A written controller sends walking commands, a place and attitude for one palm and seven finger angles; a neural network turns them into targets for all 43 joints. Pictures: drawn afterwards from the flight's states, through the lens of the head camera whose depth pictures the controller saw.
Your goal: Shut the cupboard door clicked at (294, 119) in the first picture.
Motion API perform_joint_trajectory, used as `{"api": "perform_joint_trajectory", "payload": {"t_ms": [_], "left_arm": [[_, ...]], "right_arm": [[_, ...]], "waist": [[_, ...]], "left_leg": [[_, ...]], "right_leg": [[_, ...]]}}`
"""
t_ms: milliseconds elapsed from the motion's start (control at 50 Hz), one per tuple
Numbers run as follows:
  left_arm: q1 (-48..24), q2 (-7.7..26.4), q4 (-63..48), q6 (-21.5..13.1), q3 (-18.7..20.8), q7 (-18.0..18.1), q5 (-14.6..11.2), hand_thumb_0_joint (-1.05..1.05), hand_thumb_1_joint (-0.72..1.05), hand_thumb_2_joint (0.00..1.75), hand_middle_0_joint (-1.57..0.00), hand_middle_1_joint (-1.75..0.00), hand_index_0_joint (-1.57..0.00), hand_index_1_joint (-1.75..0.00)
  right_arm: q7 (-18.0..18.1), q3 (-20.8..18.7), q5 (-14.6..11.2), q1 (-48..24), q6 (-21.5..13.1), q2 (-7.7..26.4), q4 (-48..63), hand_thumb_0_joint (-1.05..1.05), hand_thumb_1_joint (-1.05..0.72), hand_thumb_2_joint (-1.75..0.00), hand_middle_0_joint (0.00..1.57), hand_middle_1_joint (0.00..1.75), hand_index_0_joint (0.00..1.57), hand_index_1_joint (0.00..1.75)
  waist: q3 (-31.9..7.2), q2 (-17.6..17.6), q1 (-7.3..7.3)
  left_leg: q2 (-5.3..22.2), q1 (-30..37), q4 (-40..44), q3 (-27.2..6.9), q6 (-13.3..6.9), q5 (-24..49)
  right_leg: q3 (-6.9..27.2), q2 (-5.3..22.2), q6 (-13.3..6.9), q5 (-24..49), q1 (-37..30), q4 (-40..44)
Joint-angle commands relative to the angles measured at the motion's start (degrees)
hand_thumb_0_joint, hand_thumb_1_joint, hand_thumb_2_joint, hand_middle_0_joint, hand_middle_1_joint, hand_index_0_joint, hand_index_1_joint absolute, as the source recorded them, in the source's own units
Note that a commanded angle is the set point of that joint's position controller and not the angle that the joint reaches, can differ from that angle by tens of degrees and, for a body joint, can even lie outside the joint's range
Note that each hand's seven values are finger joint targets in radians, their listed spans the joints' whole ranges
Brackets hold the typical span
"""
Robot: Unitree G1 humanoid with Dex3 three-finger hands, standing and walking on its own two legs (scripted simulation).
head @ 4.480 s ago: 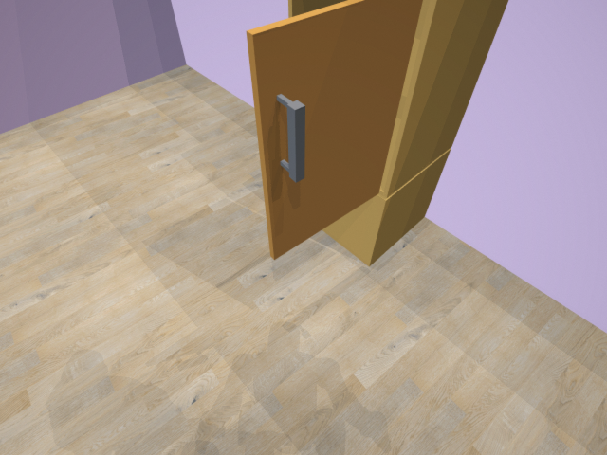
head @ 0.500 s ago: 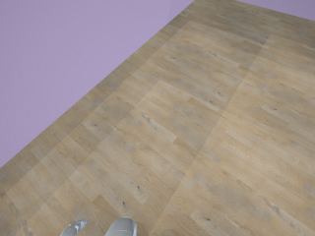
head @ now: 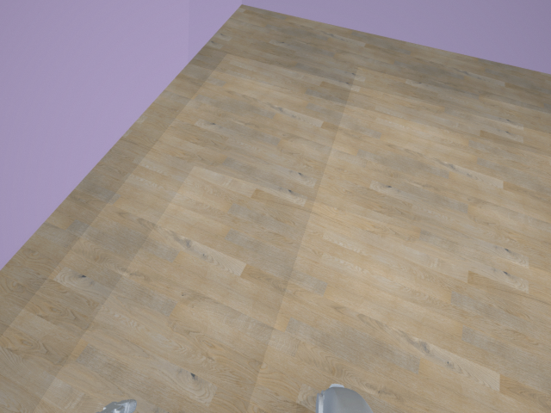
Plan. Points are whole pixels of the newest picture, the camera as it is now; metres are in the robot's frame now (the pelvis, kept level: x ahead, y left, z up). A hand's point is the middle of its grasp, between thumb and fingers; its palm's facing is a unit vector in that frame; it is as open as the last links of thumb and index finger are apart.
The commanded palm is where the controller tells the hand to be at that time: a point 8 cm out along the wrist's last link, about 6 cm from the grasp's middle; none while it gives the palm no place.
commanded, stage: walk around to get in front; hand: left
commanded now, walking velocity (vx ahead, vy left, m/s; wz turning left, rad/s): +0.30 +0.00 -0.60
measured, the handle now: out of the picture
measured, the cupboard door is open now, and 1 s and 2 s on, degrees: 85 85 85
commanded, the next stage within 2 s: walk to a spot facing it in 0.82 s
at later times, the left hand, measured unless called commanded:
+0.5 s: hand (220, 325) +0.28 +0.11 -0.18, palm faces -0.21 -0.96 -0.18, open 7.3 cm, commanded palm none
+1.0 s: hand (306, 195) +0.60 -0.05 -0.17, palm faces -0.53 -0.82 -0.19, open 7.4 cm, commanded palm none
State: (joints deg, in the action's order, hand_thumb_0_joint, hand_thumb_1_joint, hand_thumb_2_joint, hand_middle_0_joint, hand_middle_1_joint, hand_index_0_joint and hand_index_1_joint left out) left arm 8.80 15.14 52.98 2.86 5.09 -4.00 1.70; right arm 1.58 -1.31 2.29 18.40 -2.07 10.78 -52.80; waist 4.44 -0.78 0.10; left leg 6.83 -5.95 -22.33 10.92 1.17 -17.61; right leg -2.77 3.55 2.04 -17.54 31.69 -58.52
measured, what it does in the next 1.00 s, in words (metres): walks ahead, turning right: right foot, then left foot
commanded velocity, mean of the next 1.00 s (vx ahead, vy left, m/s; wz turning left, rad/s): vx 0.28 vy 0.00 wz -0.36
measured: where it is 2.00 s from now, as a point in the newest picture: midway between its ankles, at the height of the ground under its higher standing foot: (344, 321)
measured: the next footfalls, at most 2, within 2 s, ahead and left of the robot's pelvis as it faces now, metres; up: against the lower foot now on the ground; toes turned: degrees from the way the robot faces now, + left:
right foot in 0.18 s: +0.14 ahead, -0.16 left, +0.00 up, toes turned -14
left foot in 0.56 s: +0.38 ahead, +0.02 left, +0.00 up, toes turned -9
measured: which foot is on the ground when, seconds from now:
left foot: down 0.00-0.18, up 0.20-0.54, down 0.56-1.00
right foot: up 0.00-0.16, down 0.18-0.56, up 0.58-1.00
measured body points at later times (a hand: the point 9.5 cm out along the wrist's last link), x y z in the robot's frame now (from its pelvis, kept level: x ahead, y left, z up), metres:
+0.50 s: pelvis +0.19 -0.06 -0.01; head +0.24 -0.06 +0.44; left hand +0.29 +0.16 -0.16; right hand +0.24 -0.33 -0.14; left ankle +0.31 +0.05 -0.72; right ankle +0.10 -0.15 -0.75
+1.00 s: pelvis +0.40 -0.15 -0.02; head +0.45 -0.18 +0.43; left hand +0.63 +0.00 -0.16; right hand +0.22 -0.32 -0.17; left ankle +0.35 +0.03 -0.75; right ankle +0.45 -0.29 -0.73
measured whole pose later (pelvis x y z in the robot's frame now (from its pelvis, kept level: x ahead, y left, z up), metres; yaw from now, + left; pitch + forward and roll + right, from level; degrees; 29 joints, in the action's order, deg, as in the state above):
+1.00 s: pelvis +0.40 -0.15 -0.02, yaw -29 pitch +1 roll +1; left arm 4.7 11.8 54.4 0.2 3.5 -3.2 1.6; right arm 1.1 -2.3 2.2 24.4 -2.4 11.1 -59.8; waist 5.6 0.3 -3.2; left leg 8.5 0.5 -25.1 18.8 5.0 -24.0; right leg -6.8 3.3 -1.4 -9.7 30.2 -39.3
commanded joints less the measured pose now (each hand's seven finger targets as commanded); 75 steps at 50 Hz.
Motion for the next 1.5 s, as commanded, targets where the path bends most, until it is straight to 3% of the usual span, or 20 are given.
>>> {"api": "perform_joint_trajectory", "payload": {"t_ms": [0,80,120,160,200,300,500,520,560,640,740,900,960,980,1000,1020,1140,1420,1440,1480], "left_arm": [[-10.9,-0.8,-7.3,-2.3,-1.0,-0.5,0.0,0.0,0.9,0.9,-0.2,-0.3,-0.2,-0.3],[-8.3,0.8,-6.4,-2.7,-0.6,-0.4,-0.1,0.0,0.9,0.9,-0.2,-0.3,-0.2,-0.3],[8.1,4.9,-1.3,-3.8,0.8,0.4,0.1,0.0,0.9,0.9,-0.2,-0.3,-0.2,-0.3],[20.3,16.4,2.2,-4.6,3.5,2.5,-1.4,0.0,0.9,0.9,-0.2,-0.3,-0.2,-0.3],[10.9,11.2,-0.2,-4.5,2.3,3.6,-1.7,0.0,0.9,0.9,-0.2,-0.3,-0.2,-0.3],[0.9,6.5,-2.2,-6.1,0.4,3.7,-0.2,0.0,0.9,0.9,-0.2,-0.3,-0.2,-0.3],[4.9,6.3,1.4,-6.5,0.9,3.3,-0.6,0.0,0.9,0.9,-0.2,-0.3,-0.2,-0.3],[4.3,4.9,0.8,-6.5,0.7,3.2,-0.9,0.0,0.9,0.9,-0.2,-0.3,-0.2,-0.3],[5.2,0.7,-1.6,-6.7,-0.7,2.6,-1.4,0.0,0.9,0.9,-0.2,-0.3,-0.2,-0.3],[1.4,0.4,-0.4,-5.2,0.1,1.4,0.2,0.0,0.9,0.9,-0.2,-0.3,-0.2,-0.3],[2.7,-2.5,-0.4,-3.1,-0.4,0.7,0.2,0.0,0.9,0.9,-0.2,-0.3,-0.2,-0.3],[-7.8,-2.7,-3.7,-3.4,-1.0,0.5,-0.1,0.0,0.9,0.9,-0.2,-0.3,-0.2,-0.3],[4.5,-1.3,0.7,-5.0,-1.1,1.8,0.1,0.0,0.9,0.9,-0.2,-0.3,-0.2,-0.3],[13.0,2.0,3.7,-6.0,-0.3,2.6,0.3,0.0,0.9,0.9,-0.2,-0.3,-0.2,-0.3],[20.0,8.8,6.1,-6.8,1.2,3.8,0.5,0.0,0.9,0.9,-0.2,-0.3,-0.2,-0.3],[19.6,11.1,6.3,-7.0,0.8,4.2,-1.3,0.0,0.9,0.9,-0.2,-0.3,-0.2,-0.3],[0.7,1.5,2.2,-6.2,-2.1,5.4,-1.1,0.0,0.9,0.9,-0.2,-0.3,-0.2,-0.3],[1.4,4.2,0.6,-4.5,0.4,5.6,-0.5,0.0,0.9,0.9,-0.2,-0.3,-0.2,-0.3],[0.7,4.2,-0.1,-4.1,0.5,5.4,-0.7,0.0,0.9,0.9,-0.2,-0.3,-0.2,-0.3],[-2.6,0.4,-4.8,-3.2,-0.7,5.2,-1.4,0.0,0.9,0.9,-0.2,-0.3,-0.2,-0.3]], "right_arm": [[-0.2,-3.1,0.1,7.1,-0.7,10.7,0.4,0.0,-0.9,-0.9,0.2,0.3,0.2,0.3],[-0.6,-3.2,0.2,5.6,-0.5,12.5,0.2,0.0,-0.9,-0.9,0.2,0.3,0.2,0.3],[-1.1,-3.0,-0.8,1.8,-0.6,12.4,1.3,0.0,-0.9,-0.9,0.2,0.3,0.2,0.3],[-1.5,-1.6,-2.2,-4.1,-0.6,8.0,6.5,0.0,-0.9,-0.9,0.2,0.3,0.2,0.3],[-1.4,-2.6,-1.8,-7.1,-0.5,8.9,5.6,0.0,-0.9,-0.9,0.2,0.3,0.2,0.3],[-1.9,-2.4,-0.7,-1.0,1.4,5.9,1.6,0.0,-0.9,-0.9,0.2,0.3,0.2,0.3],[-2.1,-3.0,-0.7,-5.2,-1.6,6.5,3.0,0.0,-0.9,-0.9,0.2,0.3,0.2,0.3],[-1.4,-3.6,-0.4,2.2,-2.2,9.4,0.7,0.0,-0.9,-0.9,0.2,0.3,0.2,0.3],[-0.5,-5.1,0.6,13.7,-1.9,18.0,-1.3,0.0,-0.9,-0.9,0.2,0.3,0.2,0.3],[-0.3,-2.4,-0.1,1.1,-2.3,8.3,1.2,0.0,-0.9,-0.9,0.2,0.3,0.2,0.3],[0.0,-2.2,-0.8,3.2,-3.1,7.2,-1.1,0.0,-0.9,-0.9,0.2,0.3,0.2,0.3],[-0.4,-2.8,0.0,7.8,-1.5,8.4,-3.7,0.0,-0.9,-0.9,0.2,0.3,0.2,0.3],[-0.3,-2.1,-0.7,6.7,-1.1,9.1,-4.9,0.0,-0.9,-0.9,0.2,0.3,0.2,0.3],[-0.7,-1.7,-1.4,5.8,-1.2,8.0,-4.9,0.0,-0.9,-0.9,0.2,0.3,0.2,0.3],[-0.9,-1.0,-2.6,8.1,-1.1,3.6,-4.2,0.0,-0.9,-0.9,0.2,0.3,0.2,0.3],[-0.4,-1.0,-3.2,8.9,-0.1,4.4,-4.0,0.0,-0.9,-0.9,0.2,0.3,0.2,0.3],[-0.5,-0.9,-1.9,7.4,3.3,0.7,-7.2,0.0,-0.9,-0.9,0.2,0.3,0.2,0.3],[-2.5,-2.7,-1.0,-2.7,3.9,3.1,-0.1,0.0,-0.9,-0.9,0.2,0.3,0.2,0.3],[-2.5,-3.2,-0.7,0.3,3.8,5.1,-0.7,0.0,-0.9,-0.9,0.2,0.3,0.2,0.3],[-1.3,-5.2,-0.4,5.7,3.1,15.0,-0.4,0.0,-0.9,-0.9,0.2,0.3,0.2,0.3]], "waist": [[-1.4,11.1,-4.53],[-1.5,11.0,-2.15],[-9.1,3.1,6.58],[-16.2,-18.7,10.36],[-6.5,-5.9,6.24],[-4.2,-6.3,-2.41],[-3.7,-2.9,-2.36],[-7.7,2.0,-5.61],[-15.5,19.0,-8.78],[-0.4,7.9,-2.37],[-4.2,9.0,-0.55],[0.5,9.0,-3.5],[-6.4,6.9,2.23],[-11.6,2.7,6.11],[-19.6,-13.8,7.93],[-24.7,-13.0,6.05],[-8.7,-6.4,-2.48],[-5.6,-4.8,-2.11],[-7.2,-0.2,-4.01],[-10.1,22.1,-6.73]], "left_leg": [[12.5,5.7,6.5,-3.1,-5.9,18.3],[13.8,2.3,0.5,0.9,-4.8,24.0],[9.8,-8.1,-21.1,5.7,-1.5,31.2],[-2.1,-36.6,-53.2,-2.3,2.2,-18.9],[3.1,-37.9,-54.0,-9.7,1.9,-7.5],[1.9,-23.4,-37.6,-8.1,3.5,-0.3],[-4.0,-8.3,-6.7,-5.3,1.9,6.8],[-2.0,3.9,-3.2,-7.9,0.6,7.1],[23.4,18.6,6.3,-39.5,-10.5,2.6],[16.4,-2.8,10.9,-21.1,-6.0,3.2],[12.2,2.9,9.1,-4.3,-5.1,21.6],[13.1,4.4,5.3,3.0,-5.4,28.9],[11.1,2.3,-9.1,3.4,-3.8,45.1],[7.6,-6.1,-19.8,4.2,-1.6,38.8],[-1.9,-21.7,-37.6,4.2,1.1,-1.3],[-2.6,-21.0,-47.8,-5.8,1.3,-21.6],[1.1,-19.0,-43.7,-9.6,2.3,-6.0],[-2.6,-13.6,-12.9,-2.6,0.6,1.8],[-2.4,-6.7,-8.0,-4.4,-0.4,10.3],[19.9,2.6,1.4,-37.1,-15.4,46.9]], "right_leg": [[-3.8,0.2,-0.6,-0.2,3.0,11.7],[-6.8,-2.3,-2.9,-2.6,-8.3,19.7],[-5.7,-4.1,-6.3,1.9,-33.3,27.4],[36.1,20.8,-16.1,8.3,-49.8,41.3],[27.9,18.0,-15.7,3.5,-36.6,43.6],[11.2,9.2,-12.4,11.1,-18.2,45.1],[13.1,6.9,-10.4,14.4,-20.1,35.8],[10.1,3.4,-8.3,17.1,-15.1,24.9],[2.7,-6.7,-4.0,-15.5,4.9,-9.6],[4.8,2.3,-2.7,0.6,7.2,-18.0],[1.7,2.4,-1.0,6.2,8.3,-10.5],[-4.9,0.4,-2.5,6.1,1.8,16.7],[-6.5,-3.8,-4.6,10.7,-18.8,25.7],[-2.7,-0.8,-6.0,21.6,-34.3,27.7],[17.8,17.2,-12.1,42.9,-50.5,28.3],[21.3,24.9,-16.6,50.5,-47.5,32.9],[-1.2,16.6,-9.4,41.0,-20.9,40.2],[-9.3,18.5,-6.8,28.3,-23.4,28.7],[-11.1,16.4,-4.4,23.8,-19.3,21.8],[-7.0,2.0,2.5,-23.5,0.8,-4.5]]}}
